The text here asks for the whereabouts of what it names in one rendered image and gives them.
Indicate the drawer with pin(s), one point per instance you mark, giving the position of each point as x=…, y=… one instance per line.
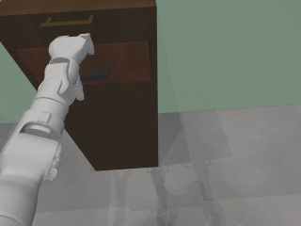
x=126, y=61

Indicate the left robot forearm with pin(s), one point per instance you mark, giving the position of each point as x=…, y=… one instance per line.
x=46, y=116

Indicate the left robot upper arm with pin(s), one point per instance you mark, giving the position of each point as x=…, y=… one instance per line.
x=30, y=161

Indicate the robot left hand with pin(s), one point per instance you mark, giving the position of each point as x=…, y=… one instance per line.
x=77, y=48

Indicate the handle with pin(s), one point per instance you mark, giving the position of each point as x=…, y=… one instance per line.
x=67, y=27
x=95, y=76

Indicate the cabinet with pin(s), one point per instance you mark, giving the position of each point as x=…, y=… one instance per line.
x=116, y=125

